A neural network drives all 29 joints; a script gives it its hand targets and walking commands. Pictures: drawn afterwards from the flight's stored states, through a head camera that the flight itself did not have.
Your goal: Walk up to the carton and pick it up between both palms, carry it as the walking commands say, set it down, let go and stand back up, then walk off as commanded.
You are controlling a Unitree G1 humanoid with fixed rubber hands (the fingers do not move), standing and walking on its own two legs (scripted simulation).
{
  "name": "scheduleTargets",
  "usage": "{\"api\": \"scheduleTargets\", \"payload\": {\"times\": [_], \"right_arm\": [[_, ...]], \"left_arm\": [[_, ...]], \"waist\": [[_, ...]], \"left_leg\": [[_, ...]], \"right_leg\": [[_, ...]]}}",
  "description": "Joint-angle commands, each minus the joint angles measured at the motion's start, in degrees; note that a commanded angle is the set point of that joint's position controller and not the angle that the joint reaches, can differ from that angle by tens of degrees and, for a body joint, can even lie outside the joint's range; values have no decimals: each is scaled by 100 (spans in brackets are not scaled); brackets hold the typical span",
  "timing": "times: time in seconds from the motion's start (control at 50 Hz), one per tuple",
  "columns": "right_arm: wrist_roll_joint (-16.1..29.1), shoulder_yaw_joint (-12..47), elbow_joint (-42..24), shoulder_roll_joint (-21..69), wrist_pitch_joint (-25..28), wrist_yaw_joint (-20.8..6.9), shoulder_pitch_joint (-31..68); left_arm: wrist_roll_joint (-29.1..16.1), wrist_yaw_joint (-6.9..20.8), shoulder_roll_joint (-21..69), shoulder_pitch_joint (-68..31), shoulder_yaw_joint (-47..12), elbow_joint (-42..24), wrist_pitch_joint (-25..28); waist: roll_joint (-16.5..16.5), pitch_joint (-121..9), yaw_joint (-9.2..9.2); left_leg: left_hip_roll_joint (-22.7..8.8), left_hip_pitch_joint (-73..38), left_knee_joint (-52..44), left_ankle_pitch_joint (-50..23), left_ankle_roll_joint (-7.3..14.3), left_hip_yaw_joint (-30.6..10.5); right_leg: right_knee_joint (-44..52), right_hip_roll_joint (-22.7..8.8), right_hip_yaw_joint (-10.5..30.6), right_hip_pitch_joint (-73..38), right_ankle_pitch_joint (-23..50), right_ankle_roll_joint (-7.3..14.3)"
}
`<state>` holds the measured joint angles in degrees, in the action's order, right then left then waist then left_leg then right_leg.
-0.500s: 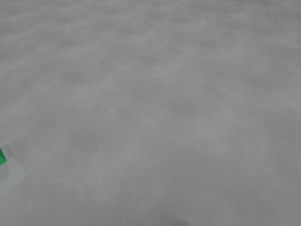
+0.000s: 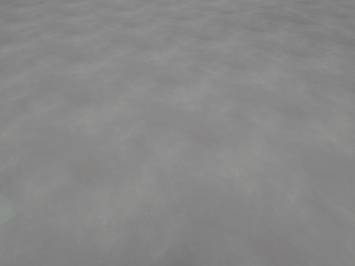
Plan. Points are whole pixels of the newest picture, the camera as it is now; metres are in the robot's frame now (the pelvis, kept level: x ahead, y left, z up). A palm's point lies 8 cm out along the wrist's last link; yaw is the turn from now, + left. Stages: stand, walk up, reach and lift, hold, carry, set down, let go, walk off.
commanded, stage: stand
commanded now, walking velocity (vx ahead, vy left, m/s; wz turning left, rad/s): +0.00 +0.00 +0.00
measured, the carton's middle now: out of the picture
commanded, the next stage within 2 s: none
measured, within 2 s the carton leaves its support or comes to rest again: neither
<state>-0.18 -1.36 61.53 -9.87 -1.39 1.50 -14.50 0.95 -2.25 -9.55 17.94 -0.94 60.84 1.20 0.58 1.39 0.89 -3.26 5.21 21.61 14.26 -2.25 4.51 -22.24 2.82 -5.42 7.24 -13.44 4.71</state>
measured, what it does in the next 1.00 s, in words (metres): stands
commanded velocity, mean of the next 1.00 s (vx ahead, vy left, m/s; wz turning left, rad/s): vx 0.00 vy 0.00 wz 0.00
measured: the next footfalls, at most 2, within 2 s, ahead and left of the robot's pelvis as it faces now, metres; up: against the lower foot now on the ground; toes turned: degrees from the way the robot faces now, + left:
none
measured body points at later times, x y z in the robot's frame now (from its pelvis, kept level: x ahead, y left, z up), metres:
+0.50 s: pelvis +0.01 -0.02 +0.00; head -0.01 -0.02 +0.45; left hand +0.00 +0.21 -0.16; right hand -0.02 -0.23 -0.17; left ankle -0.03 +0.14 -0.74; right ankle -0.01 -0.06 -0.74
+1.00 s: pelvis +0.01 -0.03 +0.00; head +0.01 -0.05 +0.45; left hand -0.01 +0.20 -0.15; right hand -0.04 -0.23 -0.18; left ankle -0.03 +0.14 -0.74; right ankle -0.01 -0.06 -0.74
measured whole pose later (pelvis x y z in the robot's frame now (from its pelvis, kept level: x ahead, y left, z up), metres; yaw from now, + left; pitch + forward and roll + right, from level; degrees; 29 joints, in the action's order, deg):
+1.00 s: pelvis +0.01 -0.03 +0.00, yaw +0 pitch -3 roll +0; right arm -0.4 -0.9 66.2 -7.5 -1.7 2.7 -21.2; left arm 0.4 -2.9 -7.9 19.3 -0.5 63.1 1.3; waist 2.4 1.7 0.4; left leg -5.8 4.6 23.4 15.8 -4.7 3.6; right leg -22.4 5.3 -6.2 5.9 -14.6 6.9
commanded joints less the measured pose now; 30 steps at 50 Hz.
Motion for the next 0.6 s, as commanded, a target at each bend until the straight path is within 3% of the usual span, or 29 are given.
{"api": "scheduleTargets", "payload": {"times": [0.0, 0.02, 0.04, 0.06, 0.08, 0.1, 0.12, 0.14, 0.16, 0.18, 0.2, 0.22, 0.24, 0.26, 0.28, 0.3, 0.32, 0.34, 0.36, 0.38, 0.4, 0.42, 0.44, 0.46, 0.48, 0.5, 0.52, 0.54, 0.58], "right_arm": [[4, -21, 0, -338, 5, 1, -605], [33, 51, 53, -153, 48, -44, -675], [-58, -68, 111, -474, -29, -25, -559], [-9, -136, 104, -640, 5, -4, -711], [-40, -98, 206, -540, -60, 21, -528], [-33, 70, 93, -53, -39, 63, -427], [-29, 126, 60, -100, -8, 40, -518], [47, 88, 284, -163, 25, 57, -897], [11, 26, 182, -431, -7, 17, -586], [36, -22, 155, -430, -10, 38, -697], [-26, -17, 280, -419, -70, 89, -614], [-39, -18, 191, -388, -80, 110, -836], [-44, -30, 201, -379, -11, 160, -714], [-25, -53, 156, -423, -2, 42, -720], [-80, -59, 229, -499, -8, 114, -621], [-66, 18, 84, -440, -1, 65, -534], [-18, 2, 296, -209, -14, 31, -890], [-41, 61, 370, 14, -56, 61, -972], [12, 50, 204, -167, 3, 130, -924], [7, 107, 401, 8, 20, 122, -1038], [-90, 88, 372, -149, 39, 158, -987], [-126, 118, 238, -14, 1, 172, -532], [-41, 86, 399, -112, -9, 90, -942], [-68, 82, 375, -191, -36, 127, -1017], [-129, 16, 275, -458, -9, 109, -809], [-47, -69, 399, -469, -43, 146, -1012], [-18, 39, 308, -157, -17, 83, -1013], [-86, 63, 336, -328, -29, 72, -906], [-37, 84, 309, -4, 25, 53, -885]], "left_arm": [[77, 24, -849, 11, 137, -214, 77], [-72, 8, -529, 536, 89, -56, 76], [-19, 73, -292, 440, 9, -14, 104], [-8, 32, -547, 380, 41, -106, 92], [-23, 32, -442, 620, 0, 9, 125], [-38, -72, -822, 753, 100, 94, 27], [-93, -80, -684, 746, 101, 79, -2], [-16, -43, -997, 453, 163, -29, 28], [-43, -79, -782, 483, 137, -19, 54], [44, -79, -952, 497, 156, 42, -19], [32, -72, -951, 221, 184, -96, -14], [-28, -67, -518, 653, 61, 62, -33], [-14, -54, -746, 423, 80, 60, -4], [-29, -54, -372, 235, -8, -6, -7], [-73, -12, -628, 347, 138, -34, 46], [-48, -16, -971, 180, 174, -36, 65], [-13, -20, -807, 217, 132, -4, 54], [13, -77, -775, 742, 132, 126, 15], [-33, -85, -576, 795, 74, 228, -22], [-25, -51, -559, 621, 107, 160, -5], [-42, -21, -486, 667, 28, 143, -29], [-26, -57, -594, 232, 100, -2, -40], [-34, -61, -670, 169, 77, -56, -4], [-49, -37, -726, 150, 135, -142, -11], [-71, -13, -294, 413, -19, 154, -53], [3, -22, -540, 521, 32, 178, -47], [-47, -32, -923, 347, 183, 107, 11], [-27, 41, -926, 199, 193, -31, 53], [-13, -42, -811, 468, 145, 143, -12]], "waist": [[-6, 237, -245], [-310, -81, -103], [-325, 241, -40], [-82, 405, -130], [-185, 598, 77], [-232, 442, 125], [-509, 565, 66], [26, 51, -72], [191, 359, 29], [-122, 381, -86], [-247, 662, 1], [-316, 382, -73], [-584, 262, -81], [-301, 532, -168], [81, 141, 98], [-148, 556, -6], [146, 521, -114], [-254, 610, 32], [-221, 66, -14], [-154, 242, 39], [-40, 338, 111], [303, 384, 157], [450, 512, -87], [397, 891, -110], [67, 713, -128], [-221, 695, -71], [-307, 583, -98], [290, 597, 30], [205, 708, -19]], "left_leg": [[-275, 152, -247, -821, 101, -228], [-415, 75, -150, -659, 128, -354], [-179, 471, -187, -571, 101, -296], [-188, 466, -184, -651, 72, -150], [-162, 623, -155, -516, 82, -254], [-229, 429, -131, -452, -4, -130], [-350, 364, -273, -737, -59, -294], [-227, 95, -133, -623, 11, -193], [-153, 503, -17, -429, -96, -42], [-81, 489, 69, -402, -39, -46], [-116, 785, 158, -78, -32, -29], [-173, 399, 36, -202, -22, -45], [-207, 272, 141, -498, -22, -69], [-213, 345, 24, -441, -26, -137], [-250, 292, -23, -623, -24, -42], [-369, 682, -221, -575, 41, -276], [-181, 669, -13, -557, -16, -106], [-269, 495, -4, -421, -8, -30], [-246, 431, 105, -520, -8, -67], [-244, 621, -8, -439, -75, -51], [-282, 364, -43, -631, 34, -145], [-328, 590, -211, -610, 65, -204], [-323, 520, -171, -821, 77, -175], [-431, 546, -329, -673, 103, -258], [-507, 161, -220, -799, 91, -233], [-311, 198, -87, -508, -3, -268], [-381, 257, -148, -576, -36, -212], [-359, 418, -196, -594, 32, -167], [-274, 579, -211, -391, 100, -268]], "right_leg": [[587, -1017, 929, 224, 1322, -133], [542, -922, 889, 43, 1578, -254], [581, -1009, 935, -67, 1288, -312], [597, -1053, 1019, 95, 1794, -256], [695, -1185, 1166, 87, 2092, -277], [584, -1152, 1041, 74, 2114, -342], [524, -956, 712, 379, 1848, -237], [576, -969, 1030, 36, 1366, -185], [715, -1085, 1160, -52, 1320, -382], [690, -1064, 1200, 153, 1599, -334], [1069, -1289, 1434, 179, 1012, -383], [905, -1192, 1294, 124, 1010, -260], [911, -990, 1007, 233, 1087, -232], [828, -977, 1130, 360, 1190, -216], [708, -961, 968, -66, 1472, -207], [597, -773, 732, -24, 1646, -125], [611, -1004, 1052, -32, 2069, -254], [733, -1047, 975, -11, 2052, -457], [553, -913, 817, -448, 2453, -368], [554, -1078, 974, -558, 2447, -425], [396, -1048, 974, -127, 2625, -144], [431, -1061, 867, -190, 2270, -65], [362, -992, 919, -96, 2230, -8], [629, -1040, 896, 377, 2055, -132], [529, -886, 740, 657, 1672, -62], [692, -816, 901, 502, 1070, -268], [878, -883, 900, 333, 582, -288], [802, -849, 926, 348, 412, -182], [808, -921, 980, 104, 678, -126]]}}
